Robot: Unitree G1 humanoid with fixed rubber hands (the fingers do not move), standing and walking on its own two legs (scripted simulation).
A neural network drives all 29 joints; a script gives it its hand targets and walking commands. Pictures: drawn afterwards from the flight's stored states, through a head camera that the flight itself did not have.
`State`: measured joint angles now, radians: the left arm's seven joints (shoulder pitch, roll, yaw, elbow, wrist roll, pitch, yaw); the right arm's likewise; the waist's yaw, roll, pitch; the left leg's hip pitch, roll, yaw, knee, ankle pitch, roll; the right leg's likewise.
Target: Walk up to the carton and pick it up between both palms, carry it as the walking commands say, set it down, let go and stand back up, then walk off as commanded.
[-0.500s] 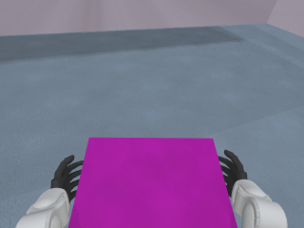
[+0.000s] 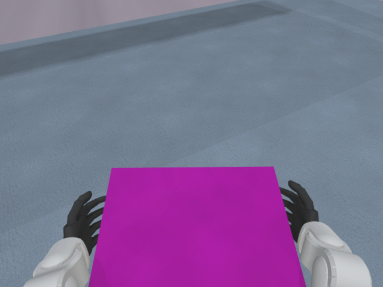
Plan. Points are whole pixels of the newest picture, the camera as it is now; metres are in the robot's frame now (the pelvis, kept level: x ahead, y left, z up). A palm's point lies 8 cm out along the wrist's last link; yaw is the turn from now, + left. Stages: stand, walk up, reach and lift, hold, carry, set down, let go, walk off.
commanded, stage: carry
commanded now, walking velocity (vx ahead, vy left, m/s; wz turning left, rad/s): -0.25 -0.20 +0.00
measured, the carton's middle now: (193, 241) +0.24 -0.01 +0.02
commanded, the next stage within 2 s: none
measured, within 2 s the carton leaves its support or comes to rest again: neither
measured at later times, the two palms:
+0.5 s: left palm out of the picture +0.09 +0.05 +0.10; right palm out of the picture +0.09 -0.33 +0.09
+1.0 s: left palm out of the picture -0.10 -0.04 +0.09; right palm out of the picture -0.07 -0.42 +0.11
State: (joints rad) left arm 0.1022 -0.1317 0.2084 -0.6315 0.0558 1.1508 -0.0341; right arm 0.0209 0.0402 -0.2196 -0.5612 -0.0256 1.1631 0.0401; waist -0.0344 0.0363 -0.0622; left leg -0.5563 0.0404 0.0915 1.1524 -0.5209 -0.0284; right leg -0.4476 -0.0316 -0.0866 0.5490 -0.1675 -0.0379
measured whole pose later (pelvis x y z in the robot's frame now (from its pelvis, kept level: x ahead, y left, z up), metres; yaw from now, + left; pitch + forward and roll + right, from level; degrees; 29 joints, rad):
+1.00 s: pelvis -0.31 -0.25 +0.01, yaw +3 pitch +2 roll -3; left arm 0.04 -0.05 0.18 -0.60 0.04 1.21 -0.03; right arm 0.05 0.10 -0.24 -0.55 -0.06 1.15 0.04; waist 0.02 -0.03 -0.06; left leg -0.32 0.12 0.10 0.56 -0.28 -0.01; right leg -0.65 0.03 0.02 1.17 -0.33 0.05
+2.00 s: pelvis -0.63 -0.55 +0.00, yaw +1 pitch +4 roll +0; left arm 0.05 -0.13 0.19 -0.60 0.06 1.16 -0.02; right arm 0.03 0.04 -0.23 -0.59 -0.04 1.18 0.03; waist -0.03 0.05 -0.02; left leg -0.63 0.10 0.02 1.09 -0.54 -0.06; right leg -0.41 -0.05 -0.04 0.61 -0.26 0.01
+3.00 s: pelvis -0.91 -0.75 +0.01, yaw +3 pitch +2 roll +0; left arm 0.07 -0.05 0.19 -0.59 0.05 1.21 -0.03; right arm 0.02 0.06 -0.19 -0.53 -0.06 1.20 0.01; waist 0.01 -0.03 -0.13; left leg -0.28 0.02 0.08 0.50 -0.26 0.01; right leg -0.38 -0.03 -0.09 0.47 -0.14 -0.02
